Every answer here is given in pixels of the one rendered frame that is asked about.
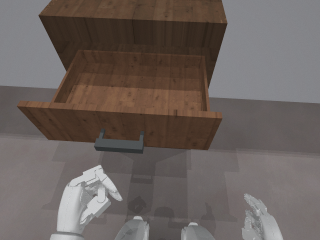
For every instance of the cabinet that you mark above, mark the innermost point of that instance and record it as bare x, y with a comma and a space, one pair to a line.
178, 27

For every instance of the robot left thigh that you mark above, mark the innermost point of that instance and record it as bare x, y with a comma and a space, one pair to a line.
134, 229

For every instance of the handle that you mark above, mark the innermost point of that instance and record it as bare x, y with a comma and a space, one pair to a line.
117, 145

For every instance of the drawer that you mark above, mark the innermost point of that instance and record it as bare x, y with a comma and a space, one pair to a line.
164, 95

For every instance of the left robot hand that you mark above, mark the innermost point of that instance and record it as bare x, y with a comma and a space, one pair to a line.
72, 216

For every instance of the right robot hand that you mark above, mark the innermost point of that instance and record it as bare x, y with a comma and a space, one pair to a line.
265, 225

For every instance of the robot thigh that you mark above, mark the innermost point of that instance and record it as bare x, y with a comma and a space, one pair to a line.
134, 229
195, 232

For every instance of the robot right thigh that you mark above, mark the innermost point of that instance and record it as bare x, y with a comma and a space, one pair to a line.
195, 232

